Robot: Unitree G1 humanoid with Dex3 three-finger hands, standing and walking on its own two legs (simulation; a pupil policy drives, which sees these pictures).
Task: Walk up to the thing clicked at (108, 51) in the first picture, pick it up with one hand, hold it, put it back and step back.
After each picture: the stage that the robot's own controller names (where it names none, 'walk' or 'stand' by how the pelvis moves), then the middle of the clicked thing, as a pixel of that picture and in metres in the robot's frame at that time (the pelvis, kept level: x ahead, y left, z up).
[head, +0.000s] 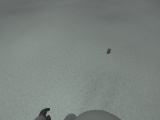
stand; (108, 51) +1.47 -0.43 -0.72
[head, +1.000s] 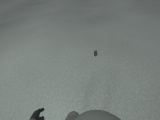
walk; (95, 53) +1.39 -0.02 -0.69
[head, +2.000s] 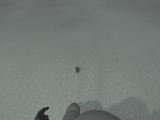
walk; (77, 69) +0.86 +0.26 -0.71
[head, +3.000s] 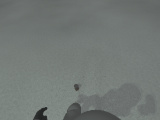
walk; (76, 87) +0.52 +0.22 -0.71
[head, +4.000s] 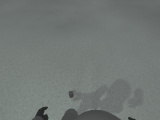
stand; (71, 94) +0.40 +0.21 -0.70
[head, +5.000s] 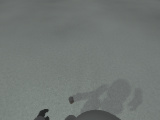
stand; (71, 100) +0.37 +0.21 -0.72
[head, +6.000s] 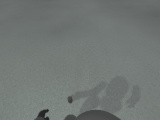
stand; (70, 99) +0.35 +0.22 -0.72
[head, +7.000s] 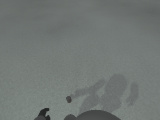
stand; (68, 99) +0.35 +0.24 -0.72
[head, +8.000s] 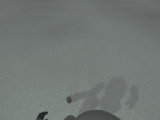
stand; (69, 100) +0.36 +0.23 -0.73
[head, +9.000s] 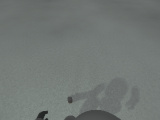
stand; (70, 100) +0.37 +0.22 -0.73
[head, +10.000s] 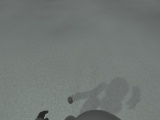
stand; (70, 100) +0.36 +0.21 -0.73
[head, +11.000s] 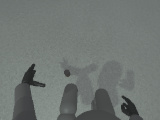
go down; (67, 73) +0.42 +0.22 -0.50
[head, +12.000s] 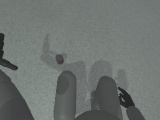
go down; (59, 59) +0.45 +0.27 -0.31
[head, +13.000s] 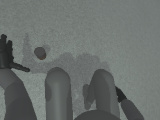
close in; (40, 53) +0.42 +0.30 -0.24
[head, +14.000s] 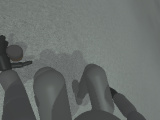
close; (15, 53) +0.41 +0.32 -0.21
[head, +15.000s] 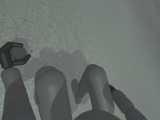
lift; (19, 54) +0.39 +0.31 -0.22
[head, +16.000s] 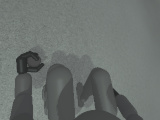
lift; (34, 62) +0.33 +0.29 -0.20
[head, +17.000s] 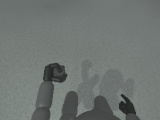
lift; (60, 74) +0.32 +0.19 +0.00
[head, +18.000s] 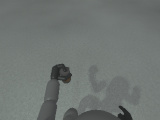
hold; (65, 75) +0.33 +0.17 +0.01
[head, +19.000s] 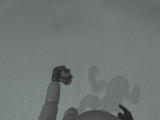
hold; (66, 77) +0.32 +0.17 -0.01
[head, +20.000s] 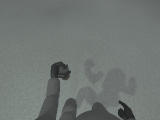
crouch; (64, 72) +0.36 +0.18 -0.05
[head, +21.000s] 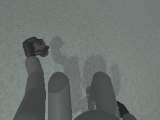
lower; (41, 48) +0.47 +0.28 -0.10
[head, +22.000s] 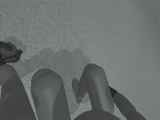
lower; (10, 53) +0.41 +0.33 -0.22
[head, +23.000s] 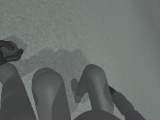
lower; (11, 52) +0.40 +0.33 -0.23
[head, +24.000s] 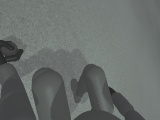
lower; (11, 52) +0.41 +0.33 -0.23
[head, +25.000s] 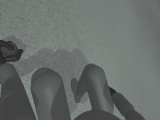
lower; (11, 52) +0.41 +0.33 -0.23
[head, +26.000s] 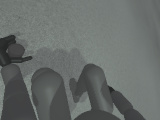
open; (15, 53) +0.40 +0.30 -0.23
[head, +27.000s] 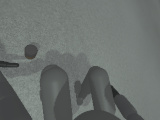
stand; (30, 52) +0.41 +0.29 -0.24
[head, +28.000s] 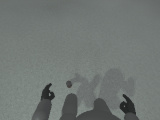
stand; (69, 84) +0.40 +0.20 -0.58
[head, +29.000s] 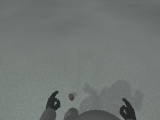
stand; (71, 97) +0.39 +0.20 -0.67
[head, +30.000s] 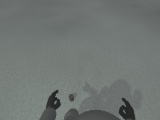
stand; (71, 97) +0.38 +0.20 -0.67
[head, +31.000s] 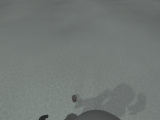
stand; (74, 98) +0.40 +0.19 -0.72
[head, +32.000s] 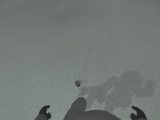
walk; (77, 83) +0.46 +0.22 -0.69
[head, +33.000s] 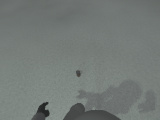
walk; (78, 73) +0.67 +0.22 -0.71
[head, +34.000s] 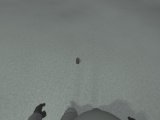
stand; (77, 60) +0.99 +0.19 -0.71
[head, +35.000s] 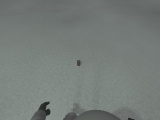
stand; (78, 63) +1.03 +0.20 -0.72
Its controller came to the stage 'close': yes
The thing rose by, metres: 0.71
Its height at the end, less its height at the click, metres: +0.00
